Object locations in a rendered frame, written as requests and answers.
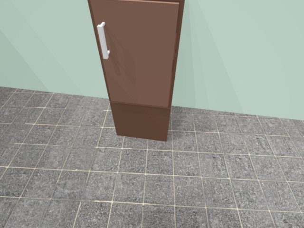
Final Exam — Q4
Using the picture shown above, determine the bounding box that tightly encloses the cupboard door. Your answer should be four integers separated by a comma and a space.
90, 0, 179, 107

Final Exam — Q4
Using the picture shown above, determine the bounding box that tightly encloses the handle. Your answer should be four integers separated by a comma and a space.
97, 22, 110, 59

